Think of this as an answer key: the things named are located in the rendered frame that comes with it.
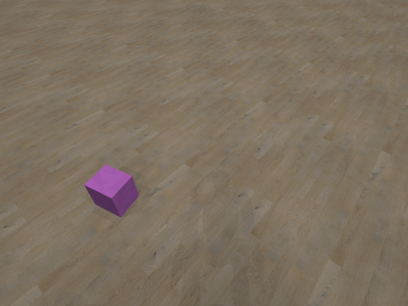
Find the carton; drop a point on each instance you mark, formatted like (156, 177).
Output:
(112, 190)

